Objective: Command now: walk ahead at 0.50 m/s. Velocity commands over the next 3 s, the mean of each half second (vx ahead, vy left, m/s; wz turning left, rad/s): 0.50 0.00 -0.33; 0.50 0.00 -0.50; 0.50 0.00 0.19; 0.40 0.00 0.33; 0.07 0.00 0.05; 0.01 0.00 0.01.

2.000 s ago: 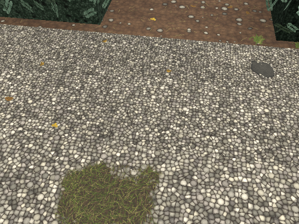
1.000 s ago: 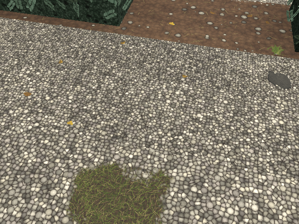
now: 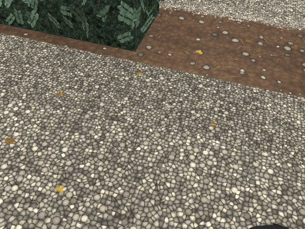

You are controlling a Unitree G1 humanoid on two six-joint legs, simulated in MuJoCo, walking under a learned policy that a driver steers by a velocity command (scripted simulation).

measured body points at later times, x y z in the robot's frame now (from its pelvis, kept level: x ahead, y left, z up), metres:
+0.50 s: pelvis +0.26 +0.02 +0.01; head +0.27 +0.02 +0.46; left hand +0.43 +0.20 -0.12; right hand +0.13 -0.17 -0.14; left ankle +0.20 +0.12 -0.73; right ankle +0.33 -0.15 -0.66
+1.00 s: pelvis +0.57 -0.18 -0.16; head +0.58 -0.19 +0.29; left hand +0.68 +0.05 -0.31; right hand +0.47 -0.40 -0.31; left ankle +0.53 +0.03 -0.73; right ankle +0.55 -0.26 -0.89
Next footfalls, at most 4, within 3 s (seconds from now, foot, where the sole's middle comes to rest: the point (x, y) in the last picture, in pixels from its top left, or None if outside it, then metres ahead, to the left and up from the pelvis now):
0.04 left None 0.24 0.12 -0.76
0.84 right None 0.59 -0.28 -0.93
1.32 left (206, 159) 0.98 -0.19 -0.93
1.78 right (242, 153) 1.04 -0.40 -0.93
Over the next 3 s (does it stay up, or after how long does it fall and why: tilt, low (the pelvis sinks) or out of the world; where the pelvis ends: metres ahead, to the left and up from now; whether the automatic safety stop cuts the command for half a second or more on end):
stays up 1.31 -0.38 -0.33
